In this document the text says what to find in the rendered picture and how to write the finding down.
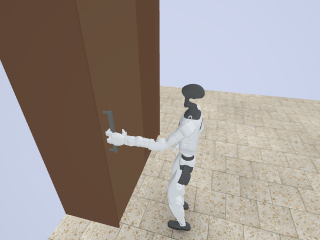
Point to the robot left forearm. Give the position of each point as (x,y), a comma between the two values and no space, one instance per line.
(144,142)

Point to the robot left upper arm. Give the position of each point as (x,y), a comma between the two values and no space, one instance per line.
(184,130)

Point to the robot left hand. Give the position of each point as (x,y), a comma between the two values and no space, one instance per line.
(115,138)

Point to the robot right hand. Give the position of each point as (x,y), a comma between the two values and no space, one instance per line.
(175,147)

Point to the robot right upper arm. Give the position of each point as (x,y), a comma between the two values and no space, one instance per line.
(202,126)

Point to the handle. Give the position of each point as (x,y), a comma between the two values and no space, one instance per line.
(112,128)

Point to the wardrobe door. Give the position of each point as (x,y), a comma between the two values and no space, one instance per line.
(109,29)
(146,35)

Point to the robot left foot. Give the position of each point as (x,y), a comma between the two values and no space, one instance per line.
(176,225)

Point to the left robot shin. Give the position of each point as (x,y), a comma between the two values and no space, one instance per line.
(178,212)

